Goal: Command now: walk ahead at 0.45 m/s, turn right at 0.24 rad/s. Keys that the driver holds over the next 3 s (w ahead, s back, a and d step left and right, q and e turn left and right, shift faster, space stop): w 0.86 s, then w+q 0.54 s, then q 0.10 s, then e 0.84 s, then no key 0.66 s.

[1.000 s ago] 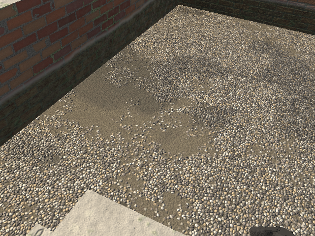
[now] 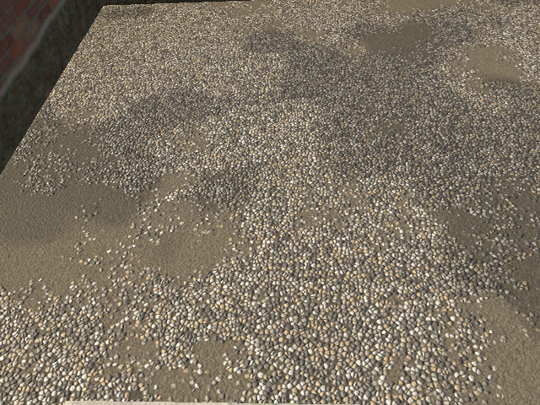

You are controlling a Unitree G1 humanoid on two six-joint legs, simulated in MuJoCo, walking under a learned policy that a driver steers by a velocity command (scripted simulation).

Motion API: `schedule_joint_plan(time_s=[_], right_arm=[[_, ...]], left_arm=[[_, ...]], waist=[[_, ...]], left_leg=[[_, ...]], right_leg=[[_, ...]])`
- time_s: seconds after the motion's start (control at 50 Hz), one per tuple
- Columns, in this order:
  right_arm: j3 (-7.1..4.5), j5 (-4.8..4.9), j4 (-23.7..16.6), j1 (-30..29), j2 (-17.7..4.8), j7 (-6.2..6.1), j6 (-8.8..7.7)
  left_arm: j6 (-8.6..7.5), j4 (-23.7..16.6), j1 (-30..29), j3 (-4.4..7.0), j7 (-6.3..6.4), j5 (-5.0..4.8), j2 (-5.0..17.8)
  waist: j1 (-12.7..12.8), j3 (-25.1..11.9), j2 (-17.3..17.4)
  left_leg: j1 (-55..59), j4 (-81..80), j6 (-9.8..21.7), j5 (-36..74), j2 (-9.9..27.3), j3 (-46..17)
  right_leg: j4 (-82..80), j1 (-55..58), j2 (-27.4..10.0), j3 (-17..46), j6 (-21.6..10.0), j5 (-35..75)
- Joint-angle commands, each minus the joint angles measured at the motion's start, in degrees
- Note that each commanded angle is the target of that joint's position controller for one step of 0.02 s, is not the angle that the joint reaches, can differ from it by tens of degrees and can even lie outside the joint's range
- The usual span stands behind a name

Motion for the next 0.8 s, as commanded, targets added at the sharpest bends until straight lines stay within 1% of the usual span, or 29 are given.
schedule_joint_plan(time_s=[0.02,0.06,0.08,0.12,0.16,0.2,0.22,0.24,0.26,0.28,0.3,0.32,0.34,0.36,0.38,0.4,0.42,0.46,0.48,0.5,0.52,0.54,0.58,0.62,0.66,0.72,0.74,0.78,0.8], right_arm=[[-0.12,-0.35,-3.8,-6.8,-1.9,0.48,-1.46],[0.12,-0.58,-4.3,-8.1,-1.7,0.47,-2.27],[0.96,-0.31,-5.2,-9.0,-0.4,0.41,-2.0],[1.64,0.47,-6.6,-11.6,0.9,0.08,-2.37],[1.92,1.33,-6.5,-10.3,1.1,-0.73,-3.06],[1.16,2.42,-4.0,0.5,-0.1,-2.5,-3.83],[0.33,2.59,-1.4,8.7,-1.4,-3.25,-3.81],[-0.39,1.78,2.3,17.8,-2.6,-3.28,-3.88],[-1.32,1.32,5.0,26.1,-5.5,-2.7,-3.97],[0.29,0.9,4.2,28.5,-4.7,-1.25,-4.56],[-0.61,3.06,3.8,28.3,-6.2,-0.85,-4.73],[-1.75,3.25,2.7,23.0,-7.9,-1.73,-4.53],[-0.3,3.25,1.6,18.6,-1.9,-1.93,-4.29],[0.86,1.29,1.4,14.0,-0.9,-2.15,-5.88],[1.26,0.61,3.2,15.9,-0.3,-2.19,-6.83],[1.58,1.63,4.4,16.6,0.2,-2.65,-7.87],[1.37,1.93,4.8,17.4,-0.7,-2.58,-8.08],[1.2,2.34,5.5,18.5,-1.7,-2.61,-7.42],[0.99,1.52,5.4,18.5,-2.4,-2.1,-7.25],[1.38,1.94,5.4,19.1,-1.4,-1.92,-6.86],[1.85,2.64,7.5,21.0,1.6,-2.29,-7.29],[2.2,2.54,7.8,22.7,1.9,-2.66,-7.32],[1.74,2.16,6.2,18.7,0.7,-3.9,-8.37],[2.22,2.25,6.4,19.0,1.1,-4.12,-8.04],[2.41,1.81,7.3,21.0,1.7,-4.08,-7.81],[2.7,0.45,8.6,25.8,1.9,-4.73,-6.51],[3.09,-0.13,9.5,25.6,3.1,-5.05,-5.43],[3.34,-0.32,10.3,26.2,2.9,-5.66,-4.46],[3.27,-0.65,10.7,26.2,2.1,-5.73,-4.19]], left_arm=[[-0.92,-2.2,-0.6,0.91,0.74,0.3,6.8],[-0.98,-1.6,0.0,0.87,0.84,0.88,6.9],[-0.18,-1.0,0.4,0.77,0.94,1.51,6.6],[0.24,-0.2,2.1,0.46,1.12,1.9,5.9],[0.32,0.3,2.2,0.38,2.02,2.46,6.0],[-0.21,1.6,2.0,0.12,2.59,2.99,5.3],[-0.37,2.0,1.6,0.53,2.16,2.85,6.8],[-0.28,2.8,2.9,0.77,1.87,1.7,6.6],[-0.68,4.3,3.8,1.17,1.1,0.75,3.7],[-1.08,3.2,12.2,1.17,1.62,-1.97,2.6],[-1.17,1.8,10.6,1.33,2.19,-2.33,6.5],[-0.77,-0.4,1.4,1.18,2.08,-0.42,7.5],[0.02,-0.4,-5.0,2.14,1.01,2.28,10.0],[-0.12,-0.7,-8.4,2.84,-0.01,2.6,9.4],[0.41,1.2,-7.7,2.74,-0.7,3.13,7.6],[1.19,1.1,-10.1,2.29,-1.43,2.69,4.3],[1.84,1.9,-9.9,1.86,-2.04,3.1,1.7],[2.63,1.6,-9.7,1.65,-2.16,3.54,1.1],[2.82,3.0,-6.8,1.87,-2.34,2.92,1.3],[2.92,2.4,-8.9,2.07,-2.46,2.28,1.9],[2.19,0.3,-15.9,2.79,-3.01,2.0,3.1],[1.79,-0.6,-19.8,2.89,-3.21,2.23,2.9],[-0.1,-2.5,-27.0,2.15,-3.42,2.63,3.0],[-0.43,-2.1,-26.4,1.84,-4.04,2.57,1.3],[-0.23,-2.9,-27.8,1.73,-3.76,2.49,1.3],[-0.85,-6.8,-34.7,1.24,-3.3,0.92,0.9],[-0.74,-7.6,-35.0,0.59,-3.5,0.45,-0.5],[-1.0,-6.0,-30.3,0.62,-3.17,-0.13,-0.4],[-1.13,-4.0,-24.6,1.12,-2.68,0.01,0.9]], waist=[[1.2,8.1,-7.0],[2.2,9.2,-6.1],[3.1,8.3,-7.8],[5.6,9.7,-7.2],[6.0,11.1,-6.2],[2.6,9.6,-3.1],[-0.7,6.4,-2.7],[-4.0,3.3,0.1],[-6.9,-2.2,8.0],[-2.3,-10.7,8.2],[-4.7,-14.4,11.1],[-6.8,-8.8,14.4],[-5.1,-2.3,1.8],[-2.6,3.8,0.0],[-0.9,7.7,0.1],[1.0,11.6,-0.9],[1.0,9.3,2.0],[1.7,6.3,4.0],[2.7,3.6,4.3],[2.5,4.0,1.9],[0.8,6.8,-0.4],[-0.8,7.8,-0.1],[-1.9,9.1,-2.1],[-2.7,6.5,-2.5],[-4.9,8.7,-0.9],[-10.5,11.9,0.3],[-11.2,11.0,1.3],[-10.5,11.0,-0.9],[-8.3,9.8,-2.6]], left_leg=[[-0.6,-3.3,0.9,7.5,-1.6,1.6],[-1.8,-5.3,1.4,7.6,-1.4,1.2],[2.0,-8.1,2.1,8.3,-1.9,2.8],[5.2,-13.5,2.3,5.3,-2.4,3.3],[7.0,-22.4,2.2,3.2,-0.5,0.8],[17.5,-29.7,2.6,5.8,0.1,1.9],[24.7,-30.8,3.2,1.8,-1.4,5.0],[37.1,-34.1,4.0,2.1,0.4,3.7],[52.5,-23.2,5.9,17.2,5.4,-1.4],[66.9,-0.9,6.5,38.9,13.7,-7.5],[70.2,-6.0,14.1,17.6,18.2,-16.8],[60.5,-19.9,21.6,-20.9,22.1,-25.9],[46.1,-27.1,20.0,-39.7,17.9,-25.5],[33.5,-25.5,18.4,-35.4,16.4,-23.7],[24.5,-24.9,17.2,-27.4,14.6,-21.9],[14.9,-26.2,15.7,-25.3,10.4,-15.2],[15.1,-27.3,15.9,-25.5,9.1,-14.8],[14.5,-24.9,16.3,-5.4,9.5,-12.8],[14.8,-22.4,15.3,-2.5,9.4,-11.8],[14.9,-22.6,14.2,-4.4,8.9,-11.7],[21.2,-20.7,13.4,-19.6,6.4,-12.5],[24.7,-21.0,13.3,-25.8,6.3,-14.2],[17.1,-19.6,12.8,-38.1,2.2,-10.6],[15.5,-15.4,12.6,-39.4,2.2,-9.7],[19.9,-9.6,12.6,-33.5,1.7,-8.7],[28.1,-4.3,12.6,-26.8,1.5,-10.0],[25.9,-1.3,11.0,-24.1,0.4,-6.2],[27.5,5.6,11.1,-18.7,0.4,-7.2],[29.1,12.4,11.7,-13.1,0.6,-7.1]], right_leg=[[-2.9,-11.9,-11.1,13.7,-7.2,12.8],[1.7,-11.5,-11.1,14.6,-7.9,12.4],[4.6,-12.9,-9.9,11.4,-7.1,15.7],[7.5,-12.9,-9.2,11.7,-6.4,17.9],[11.7,-8.5,-9.1,12.8,-6.0,20.8],[24.1,-8.1,-7.2,11.2,-6.1,25.4],[34.7,-7.9,-6.9,9.2,-6.6,32.1],[50.9,-15.0,-5.2,7.0,-6.2,27.3],[75.1,-28.7,3.2,0.7,-3.5,-11.9],[85.1,-41.1,1.5,3.6,-1.9,-23.1],[82.1,-50.5,-0.7,2.2,-0.8,-16.1],[82.8,-59.9,-2.8,-1.5,0.1,-8.0],[74.7,-55.1,-6.4,-1.5,-0.2,-2.4],[57.6,-50.7,-7.6,4.6,0.4,8.7],[51.0,-45.7,-9.0,4.9,1.1,9.9],[39.5,-40.8,-9.9,3.2,3.8,16.4],[35.9,-38.1,-10.2,-0.2,4.7,17.8],[33.2,-34.5,-10.9,-2.2,4.6,22.0],[37.1,-33.3,-10.2,-3.8,3.3,27.5],[36.9,-34.8,-10.6,-3.4,2.6,28.8],[30.3,-44.4,-12.3,0.8,1.7,38.1],[27.6,-48.7,-12.2,0.8,1.3,39.6],[12.9,-39.9,-10.8,-4.0,2.6,53.3],[11.5,-33.0,-10.1,-4.6,2.9,59.4],[7.4,-35.3,-9.7,-4.8,2.7,56.3],[-2.0,-38.2,-9.8,-5.2,3.7,49.3],[-6.2,-31.7,-9.9,-6.5,3.4,51.0],[-12.0,-24.4,-10.9,-5.7,2.8,48.7],[-14.4,-20.3,-10.8,-6.3,2.2,45.9]])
